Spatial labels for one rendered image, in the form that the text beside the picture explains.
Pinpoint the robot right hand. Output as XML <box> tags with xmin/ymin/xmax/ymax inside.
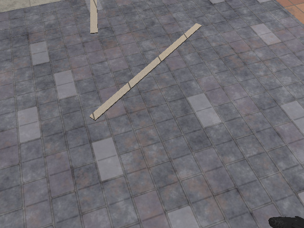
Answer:
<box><xmin>268</xmin><ymin>216</ymin><xmax>304</xmax><ymax>228</ymax></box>

